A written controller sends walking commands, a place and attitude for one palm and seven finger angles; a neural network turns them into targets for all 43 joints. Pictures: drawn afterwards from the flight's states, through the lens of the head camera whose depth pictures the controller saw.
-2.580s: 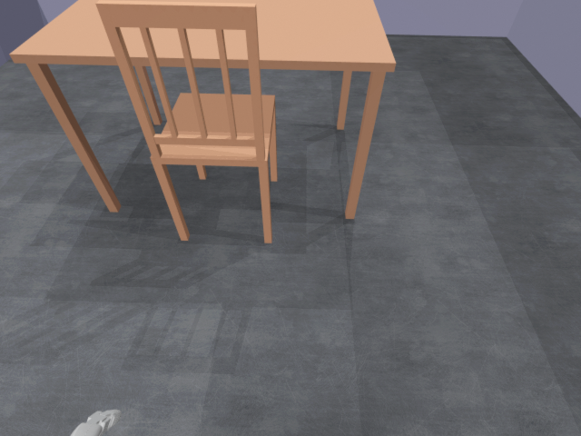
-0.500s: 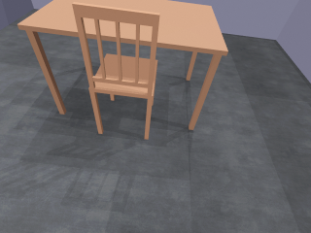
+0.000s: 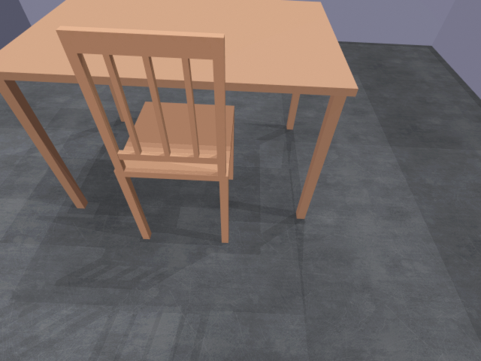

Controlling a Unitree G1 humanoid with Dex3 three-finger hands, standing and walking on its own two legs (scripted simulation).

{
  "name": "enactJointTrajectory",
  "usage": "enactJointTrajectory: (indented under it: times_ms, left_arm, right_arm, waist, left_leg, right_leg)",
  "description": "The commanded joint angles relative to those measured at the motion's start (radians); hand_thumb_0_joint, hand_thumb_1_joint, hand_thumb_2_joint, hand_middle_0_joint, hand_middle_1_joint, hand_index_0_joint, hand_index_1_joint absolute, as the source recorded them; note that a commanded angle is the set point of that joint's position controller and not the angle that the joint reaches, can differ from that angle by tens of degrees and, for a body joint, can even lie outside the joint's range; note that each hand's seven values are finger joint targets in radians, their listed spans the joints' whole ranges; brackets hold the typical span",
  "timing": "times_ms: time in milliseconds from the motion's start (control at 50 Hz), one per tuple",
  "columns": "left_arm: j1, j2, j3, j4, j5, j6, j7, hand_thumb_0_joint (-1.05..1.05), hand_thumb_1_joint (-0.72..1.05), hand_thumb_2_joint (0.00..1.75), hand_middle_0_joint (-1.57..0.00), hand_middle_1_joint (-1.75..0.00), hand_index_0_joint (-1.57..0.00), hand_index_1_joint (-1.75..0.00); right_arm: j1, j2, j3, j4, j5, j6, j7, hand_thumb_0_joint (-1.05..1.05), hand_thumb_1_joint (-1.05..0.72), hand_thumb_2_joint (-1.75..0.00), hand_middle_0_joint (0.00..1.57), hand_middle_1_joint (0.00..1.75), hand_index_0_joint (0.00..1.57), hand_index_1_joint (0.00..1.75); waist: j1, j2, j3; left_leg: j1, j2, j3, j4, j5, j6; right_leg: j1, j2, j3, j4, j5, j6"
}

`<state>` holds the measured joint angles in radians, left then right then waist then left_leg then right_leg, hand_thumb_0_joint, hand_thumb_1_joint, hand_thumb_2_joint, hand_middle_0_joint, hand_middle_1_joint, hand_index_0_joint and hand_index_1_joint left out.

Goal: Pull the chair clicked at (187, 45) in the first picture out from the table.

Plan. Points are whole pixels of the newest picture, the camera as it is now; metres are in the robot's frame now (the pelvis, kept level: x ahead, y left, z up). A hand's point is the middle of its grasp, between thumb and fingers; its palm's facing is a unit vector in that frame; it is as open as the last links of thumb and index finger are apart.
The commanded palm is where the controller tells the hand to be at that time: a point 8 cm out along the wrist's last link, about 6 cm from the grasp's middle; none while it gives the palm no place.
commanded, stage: take the last steps up to it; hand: left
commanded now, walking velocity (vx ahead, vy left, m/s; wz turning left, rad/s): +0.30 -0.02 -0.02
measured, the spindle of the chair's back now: (158, 111) +0.75 +0.28 -0.03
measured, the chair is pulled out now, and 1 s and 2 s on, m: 0.00 0.00 0.00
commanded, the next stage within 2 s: come to a stop and stand still in 0.62 s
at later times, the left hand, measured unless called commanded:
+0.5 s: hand out of the picture +0.13 +0.23 -0.16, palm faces +0.04 -0.99 -0.14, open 7.4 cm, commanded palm none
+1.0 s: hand (168, 255) +0.36 +0.18 -0.14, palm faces +0.01 -0.97 -0.25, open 7.3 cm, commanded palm none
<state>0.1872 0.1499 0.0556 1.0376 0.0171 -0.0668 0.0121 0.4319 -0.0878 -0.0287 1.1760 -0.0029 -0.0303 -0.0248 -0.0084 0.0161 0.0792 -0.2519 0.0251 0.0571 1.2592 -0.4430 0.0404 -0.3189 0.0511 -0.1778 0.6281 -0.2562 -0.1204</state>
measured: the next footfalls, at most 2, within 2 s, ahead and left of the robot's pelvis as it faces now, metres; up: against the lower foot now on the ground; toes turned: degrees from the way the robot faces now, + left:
left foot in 0.36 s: +0.22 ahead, +0.17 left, +0.00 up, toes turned +9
right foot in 0.76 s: +0.35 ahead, -0.09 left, +0.00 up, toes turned -10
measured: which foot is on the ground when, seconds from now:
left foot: up 0.00-0.34, down 0.36-0.76, up 0.78-1.00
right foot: down 0.00-0.36, up 0.38-0.74, down 0.76-1.00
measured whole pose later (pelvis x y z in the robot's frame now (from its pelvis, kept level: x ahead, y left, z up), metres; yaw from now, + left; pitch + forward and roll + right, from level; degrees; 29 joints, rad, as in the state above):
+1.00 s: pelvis +0.26 +0.01 +0.02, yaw -2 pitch -2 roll +1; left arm 0.13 0.13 0.04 1.04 0.03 -0.01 0.04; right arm 0.22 -0.16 -0.05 1.08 0.00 0.05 -0.03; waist -0.01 0.04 0.08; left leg -0.37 0.03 0.05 0.93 -0.48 -0.04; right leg -0.28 -0.04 -0.15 0.51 -0.20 -0.05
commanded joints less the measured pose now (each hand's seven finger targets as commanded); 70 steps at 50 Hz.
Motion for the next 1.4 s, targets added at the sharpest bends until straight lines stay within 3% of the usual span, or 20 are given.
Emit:
enactJointTrajectory:
  times_ms: [0, 60, 240, 300, 320, 340, 360, 500, 640, 700, 740, 760, 820, 900, 1140, 1180, 1200, 1220, 1320, 1380]
  left_arm:
    - [0.115, 0.085, 0.004, -0.004, 0.001, -0.009, 0.023, 0.0, 0.9, 0.9, -0.2, -0.3, -0.2, -0.3]
    - [0.088, 0.1, 0.002, -0.012, 0.007, -0.009, 0.014, 0.0, 0.9, 0.9, -0.2, -0.3, -0.2, -0.3]
    - [0.239, 0.14, 0.018, 0.04, 0.01, -0.005, -0.008, 0.0, 0.9, 0.9, -0.2, -0.3, -0.2, -0.3]
    - [0.246, 0.132, 0.018, 0.05, 0.003, 0.003, -0.007, 0.0, 0.9, 0.9, -0.2, -0.3, -0.2, -0.3]
    - [0.24, 0.103, 0.012, 0.046, -0.003, 0.004, -0.009, 0.0, 0.9, 0.9, -0.2, -0.3, -0.2, -0.3]
    - [0.241, 0.046, 0.003, 0.024, -0.009, 0.001, -0.015, 0.0, 0.9, 0.9, -0.2, -0.3, -0.2, -0.3]
    - [0.182, 0.063, 0.001, -0.011, 0.0, -0.005, -0.013, 0.0, 0.9, 0.9, -0.2, -0.3, -0.2, -0.3]
    - [0.178, 0.03, 0.01, 0.02, 0.004, 0.042, -0.027, 0.0, 0.9, 0.9, -0.2, -0.3, -0.2, -0.3]
    - [0.089, 0.038, 0.005, -0.016, 0.005, 0.045, -0.026, 0.0, 0.9, 0.9, -0.2, -0.3, -0.2, -0.3]
    - [0.185, 0.072, 0.015, 0.024, 0.01, 0.03, -0.019, 0.0, 0.9, 0.9, -0.2, -0.3, -0.2, -0.3]
    - [0.284, 0.2, 0.035, 0.058, 0.013, 0.006, 0.005, 0.0, 0.9, 0.9, -0.2, -0.3, -0.2, -0.3]
    - [0.281, 0.214, 0.021, 0.048, -0.004, 0.009, 0.008, 0.0, 0.9, 0.9, -0.2, -0.3, -0.2, -0.3]
    - [0.098, 0.162, 0.009, 0.015, 0.002, 0.019, 0.032, 0.0, 0.9, 0.9, -0.2, -0.3, -0.2, -0.3]
    - [0.057, 0.163, 0.019, -0.013, 0.006, 0.05, 0.042, 0.0, 0.9, 0.9, -0.2, -0.3, -0.2, -0.3]
    - [-0.006, 0.197, 0.037, -0.066, 0.012, 0.084, 0.033, 0.0, 0.9, 0.9, -0.2, -0.3, -0.2, -0.3]
    - [0.009, 0.138, 0.022, -0.071, -0.002, 0.095, 0.026, 0.0, 0.9, 0.9, -0.2, -0.3, -0.2, -0.3]
    - [0.032, 0.089, 0.014, -0.079, -0.005, 0.102, 0.021, 0.0, 0.9, 0.9, -0.2, -0.3, -0.2, -0.3]
    - [0.011, 0.094, 0.014, -0.078, -0.002, 0.105, 0.023, 0.0, 0.9, 0.9, -0.2, -0.3, -0.2, -0.3]
    - [0.114, 0.092, 0.01, 0.0, 0.006, 0.108, 0.014, 0.0, 0.9, 0.9, -0.2, -0.3, -0.2, -0.3]
    - [0.1, 0.086, -0.005, 0.008, 0.004, 0.101, 0.018, 0.0, 0.9, 0.9, -0.2, -0.3, -0.2, -0.3]
  right_arm:
    - [0.002, -0.063, -0.019, -0.093, -0.02, 0.001, 0.012, 0.0, -0.9, -0.9, 0.2, 0.3, 0.2, 0.3]
    - [-0.008, -0.056, -0.02, -0.107, -0.02, 0.029, 0.022, 0.0, -0.9, -0.9, 0.2, 0.3, 0.2, 0.3]
    - [-0.252, -0.099, -0.021, -0.195, -0.023, -0.015, 0.044, 0.0, -0.9, -0.9, 0.2, 0.3, 0.2, 0.3]
    - [-0.148, -0.126, -0.025, -0.159, -0.025, -0.032, 0.032, 0.0, -0.9, -0.9, 0.2, 0.3, 0.2, 0.3]
    - [-0.04, -0.178, -0.034, -0.123, -0.028, -0.039, 0.023, 0.0, -0.9, -0.9, 0.2, 0.3, 0.2, 0.3]
    - [0.093, -0.284, -0.06, -0.098, -0.04, -0.046, 0.013, 0.0, -0.9, -0.9, 0.2, 0.3, 0.2, 0.3]
    - [0.14, -0.309, -0.061, -0.089, -0.032, -0.034, 0.005, 0.0, -0.9, -0.9, 0.2, 0.3, 0.2, 0.3]
    - [-0.082, -0.169, -0.022, -0.126, -0.019, -0.054, -0.01, 0.0, -0.9, -0.9, 0.2, 0.3, 0.2, 0.3]
    - [-0.077, -0.206, -0.038, -0.105, -0.027, -0.028, -0.001, 0.0, -0.9, -0.9, 0.2, 0.3, 0.2, 0.3]
    - [-0.08, -0.192, -0.038, -0.093, -0.024, -0.015, 0.004, 0.0, -0.9, -0.9, 0.2, 0.3, 0.2, 0.3]
    - [-0.022, -0.082, -0.011, -0.103, -0.009, -0.016, 0.008, 0.0, -0.9, -0.9, 0.2, 0.3, 0.2, 0.3]
    - [-0.018, -0.102, -0.009, -0.101, 0.0, 0.001, -0.006, 0.0, -0.9, -0.9, 0.2, 0.3, 0.2, 0.3]
    - [-0.027, -0.092, -0.013, -0.076, 0.008, 0.03, -0.015, 0.0, -0.9, -0.9, 0.2, 0.3, 0.2, 0.3]
    - [-0.074, -0.09, -0.022, -0.082, 0.005, 0.068, -0.012, 0.0, -0.9, -0.9, 0.2, 0.3, 0.2, 0.3]
    - [-0.094, -0.121, -0.03, -0.156, -0.007, 0.058, 0.008, 0.0, -0.9, -0.9, 0.2, 0.3, 0.2, 0.3]
    - [-0.067, -0.173, -0.032, -0.154, -0.012, 0.042, 0.006, 0.0, -0.9, -0.9, 0.2, 0.3, 0.2, 0.3]
    - [-0.109, -0.242, -0.041, -0.188, -0.019, 0.038, 0.003, 0.0, -0.9, -0.9, 0.2, 0.3, 0.2, 0.3]
    - [-0.187, -0.258, -0.034, -0.218, -0.025, 0.043, -0.001, 0.0, -0.9, -0.9, 0.2, 0.3, 0.2, 0.3]
    - [-0.266, -0.21, -0.011, -0.214, -0.015, 0.031, -0.021, 0.0, -0.9, -0.9, 0.2, 0.3, 0.2, 0.3]
    - [-0.194, -0.202, -0.014, -0.176, -0.012, 0.029, -0.023, 0.0, -0.9, -0.9, 0.2, 0.3, 0.2, 0.3]
  waist:
    - [-0.019, 0.001, 0.017]
    - [-0.056, -0.056, 0.06]
    - [0.039, -0.099, 0.04]
    - [-0.005, -0.056, -0.024]
    - [-0.054, 0.041, -0.079]
    - [-0.089, 0.27, -0.149]
    - [-0.097, 0.252, -0.129]
    - [0.021, 0.061, -0.005]
    - [0.002, 0.144, 0.003]
    - [0.052, 0.032, -0.044]
    - [0.066, -0.299, -0.15]
    - [0.057, -0.228, -0.204]
    - [0.004, -0.205, -0.124]
    - [0.014, -0.086, -0.106]
    - [-0.006, -0.174, -0.119]
    - [-0.012, 0.048, -0.093]
    - [0.004, 0.267, -0.061]
    - [0.016, 0.261, -0.012]
    - [0.058, 0.104, -0.044]
    - [0.018, 0.098, -0.066]
  left_leg:
    - [-0.221, 0.119, -0.087, 0.053, 0.092, -0.017]
    - [-0.161, 0.133, -0.035, -0.133, 0.158, -0.048]
    - [-0.185, 0.083, 0.053, -0.569, 0.165, -0.046]
    - [0.041, 0.043, 0.09, -0.752, 0.207, -0.034]
    - [0.231, 0.103, 0.002, -0.823, 0.222, -0.004]
    - [0.39, 0.351, -0.326, -0.923, 0.271, 0.089]
    - [0.406, 0.457, -0.454, -0.999, 0.354, 0.166]
    - [0.107, 0.289, -0.05, -1.047, 0.56, 0.122]
    - [0.092, 0.269, 0.006, -0.99, 0.46, 0.112]
    - [0.021, 0.205, 0.038, -0.816, 0.336, 0.052]
    - [-0.186, 0.03, 0.128, -0.457, -0.046, -0.042]
    - [-0.107, 0.031, 0.018, -0.355, -0.205, -0.052]
    - [-0.097, 0.06, -0.048, -0.295, -0.113, -0.069]
    - [-0.09, 0.029, -0.034, -0.322, -0.054, -0.083]
    - [0.084, 0.0, -0.003, -0.711, 0.149, -0.07]
    - [0.142, 0.092, -0.127, -0.937, 0.195, -0.039]
    - [0.032, 0.258, -0.319, -1.06, 0.218, 0.014]
    - [-0.12, 0.305, -0.362, -1.102, 0.206, 0.089]
    - [-0.023, 0.19, -0.17, -1.043, 0.343, 0.101]
    - [0.116, 0.191, -0.195, -1.03, 0.383, 0.115]
  right_leg:
    - [-0.039, -0.352, 0.398, -0.45, 0.012, -0.122]
    - [-0.192, -0.288, 0.259, -0.506, -0.06, -0.081]
    - [0.099, -0.284, 0.262, -0.416, -0.008, -0.069]
    - [0.1, -0.233, 0.201, -0.239, 0.106, -0.023]
    - [0.008, -0.182, 0.152, -0.043, 0.142, 0.011]
    - [-0.192, -0.07, 0.041, 0.248, -0.102, 0.07]
    - [-0.317, -0.05, 0.089, 0.448, -0.316, 0.075]
    - [-0.223, -0.162, 0.146, 0.424, -0.041, 0.108]
    - [-0.079, -0.128, 0.068, 0.063, -0.005, 0.105]
    - [0.151, -0.08, 0.033, -0.125, 0.11, 0.098]
    - [0.395, -0.39, 0.409, -0.232, 0.579, 0.008]
    - [0.325, -0.464, 0.435, -0.274, 0.799, -0.066]
    - [0.206, -0.415, 0.308, -0.227, 1.023, -0.076]
    - [0.151, -0.39, 0.241, -0.253, 0.834, -0.08]
    - [0.027, -0.323, 0.257, -0.284, 0.144, -0.015]
    - [-0.068, -0.202, 0.183, -0.142, -0.065, 0.071]
    - [-0.085, -0.106, 0.103, -0.017, -0.182, 0.125]
    - [-0.039, -0.088, 0.141, 0.099, -0.227, 0.127]
    - [-0.047, -0.081, 0.202, 0.297, -0.126, 0.131]
    - [-0.062, -0.093, 0.173, 0.167, -0.165, 0.146]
